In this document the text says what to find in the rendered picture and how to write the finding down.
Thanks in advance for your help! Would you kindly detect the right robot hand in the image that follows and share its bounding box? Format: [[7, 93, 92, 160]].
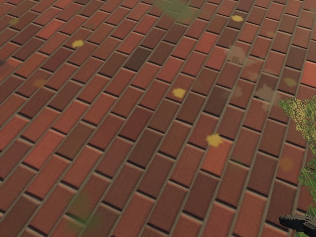
[[278, 215, 316, 237]]

